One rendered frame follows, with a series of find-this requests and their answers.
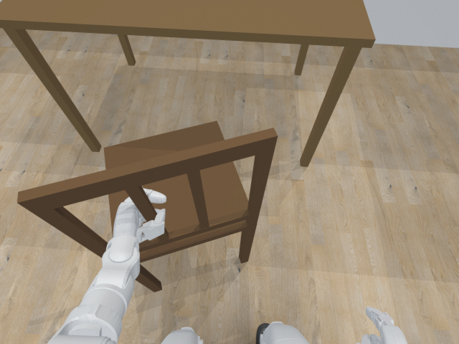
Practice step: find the table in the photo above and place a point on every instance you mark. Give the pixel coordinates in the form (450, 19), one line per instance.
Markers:
(341, 23)

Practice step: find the robot right thigh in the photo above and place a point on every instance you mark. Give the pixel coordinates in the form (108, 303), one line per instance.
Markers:
(282, 334)

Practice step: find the chair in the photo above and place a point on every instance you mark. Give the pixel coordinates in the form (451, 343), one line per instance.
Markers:
(193, 167)

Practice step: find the right robot shin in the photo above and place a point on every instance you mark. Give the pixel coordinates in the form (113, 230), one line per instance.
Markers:
(274, 323)

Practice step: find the robot left hand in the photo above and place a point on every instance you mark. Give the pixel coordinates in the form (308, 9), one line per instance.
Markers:
(128, 218)

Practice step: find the robot right hand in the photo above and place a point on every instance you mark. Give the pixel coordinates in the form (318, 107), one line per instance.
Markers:
(389, 333)

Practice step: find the robot left forearm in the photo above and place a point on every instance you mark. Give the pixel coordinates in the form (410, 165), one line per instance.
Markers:
(105, 303)

